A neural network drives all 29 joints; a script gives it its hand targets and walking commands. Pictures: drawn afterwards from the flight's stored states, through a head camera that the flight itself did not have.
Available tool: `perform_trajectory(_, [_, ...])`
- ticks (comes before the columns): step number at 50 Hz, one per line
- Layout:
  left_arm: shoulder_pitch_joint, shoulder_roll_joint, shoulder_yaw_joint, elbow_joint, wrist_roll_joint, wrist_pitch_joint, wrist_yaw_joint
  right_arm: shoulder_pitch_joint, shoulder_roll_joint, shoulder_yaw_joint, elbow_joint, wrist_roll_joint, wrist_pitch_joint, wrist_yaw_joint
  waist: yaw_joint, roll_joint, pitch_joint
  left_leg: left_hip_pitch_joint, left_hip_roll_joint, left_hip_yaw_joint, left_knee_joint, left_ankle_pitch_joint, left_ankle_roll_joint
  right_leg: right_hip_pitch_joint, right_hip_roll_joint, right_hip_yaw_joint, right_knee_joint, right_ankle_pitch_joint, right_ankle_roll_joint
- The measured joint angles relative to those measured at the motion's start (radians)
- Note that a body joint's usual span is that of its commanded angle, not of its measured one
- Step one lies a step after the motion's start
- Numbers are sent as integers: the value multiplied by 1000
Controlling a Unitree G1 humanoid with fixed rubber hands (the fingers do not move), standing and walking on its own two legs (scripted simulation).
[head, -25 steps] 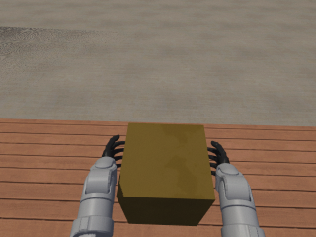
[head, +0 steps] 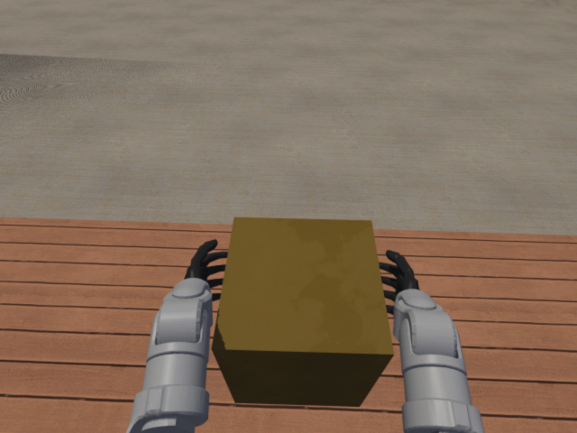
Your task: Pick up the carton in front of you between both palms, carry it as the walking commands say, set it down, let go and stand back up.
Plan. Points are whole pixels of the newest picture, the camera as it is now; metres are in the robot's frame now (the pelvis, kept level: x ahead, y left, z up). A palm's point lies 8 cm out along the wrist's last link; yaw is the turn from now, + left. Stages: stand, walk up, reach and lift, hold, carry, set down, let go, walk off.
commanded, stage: hold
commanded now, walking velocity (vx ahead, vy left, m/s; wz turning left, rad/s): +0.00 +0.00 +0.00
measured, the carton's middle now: (299, 316) +0.30 +0.00 -0.03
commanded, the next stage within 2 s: carry in 0.76 s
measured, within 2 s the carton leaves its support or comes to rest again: neither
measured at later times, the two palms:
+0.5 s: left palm (197, 286) +0.30 +0.15 +0.05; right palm (404, 299) +0.29 -0.15 +0.04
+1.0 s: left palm (186, 265) +0.32 +0.17 +0.07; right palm (390, 270) +0.33 -0.13 +0.07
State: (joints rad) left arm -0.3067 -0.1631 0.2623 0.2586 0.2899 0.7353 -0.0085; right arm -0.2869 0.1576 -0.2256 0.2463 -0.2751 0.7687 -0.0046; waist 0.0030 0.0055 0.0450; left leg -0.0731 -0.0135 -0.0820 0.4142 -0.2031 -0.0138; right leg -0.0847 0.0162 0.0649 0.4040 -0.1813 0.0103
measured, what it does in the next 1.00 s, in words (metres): stands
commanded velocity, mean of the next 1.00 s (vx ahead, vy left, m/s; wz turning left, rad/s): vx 0.14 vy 0.00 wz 0.00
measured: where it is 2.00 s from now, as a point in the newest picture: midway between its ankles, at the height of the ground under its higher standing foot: (280, 359)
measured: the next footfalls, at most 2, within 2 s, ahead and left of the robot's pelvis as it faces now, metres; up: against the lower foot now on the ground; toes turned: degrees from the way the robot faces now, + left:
right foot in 1.18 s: +0.17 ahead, -0.09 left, +0.00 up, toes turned -9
left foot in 1.50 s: +0.43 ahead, +0.15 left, +0.00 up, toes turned +14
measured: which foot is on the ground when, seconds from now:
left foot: down 0.00-1.00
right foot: down 0.00-0.98, up 1.00-1.00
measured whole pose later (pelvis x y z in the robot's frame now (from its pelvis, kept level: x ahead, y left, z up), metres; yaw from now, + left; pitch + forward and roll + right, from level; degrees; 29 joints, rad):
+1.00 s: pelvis +0.05 +0.02 -0.01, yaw +1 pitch +2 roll +0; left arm -0.19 -0.13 0.14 -0.03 0.18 0.91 0.05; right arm -0.19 0.13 -0.13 -0.01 -0.16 0.93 -0.04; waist -0.01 -0.03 -0.14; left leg -0.24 -0.01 0.00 0.50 -0.29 0.00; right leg -0.27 -0.03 0.03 0.56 -0.36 0.01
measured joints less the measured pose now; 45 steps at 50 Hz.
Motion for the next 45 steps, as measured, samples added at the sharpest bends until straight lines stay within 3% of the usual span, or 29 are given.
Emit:
perform_trajectory(37, [66, 16, -62, -60, -21, 19, 7, 68, -15, 56, -61, 18, 15, -5, 0, -1, -7, 28, 0, 3, -38, 3, 3, 27, -2, 5, -40, 5, 2])
perform_trajectory(39, [62, 15, -60, -57, -25, 25, 10, 66, -15, 53, -59, 20, 21, -6, -1, -2, -38, -20, -2, 2, -4, -10, 2, -19, -2, 2, -6, -9, 3])
perform_trajectory(43, [79, 19, -82, -94, -45, 51, 22, 86, -19, 60, -99, 45, 45, -15, -8, -4, -111, -122, 7, 7, 87, -156, 5, -100, -4, -17, 50, -121, 2])
perform_trajectory(45, [82, 19, -97, -140, -61, 72, 32, 91, -23, 63, -146, 65, 64, -20, -13, -10, -132, -164, 17, 32, 117, -159, 9, -129, -11, -27, 55, -84, -1])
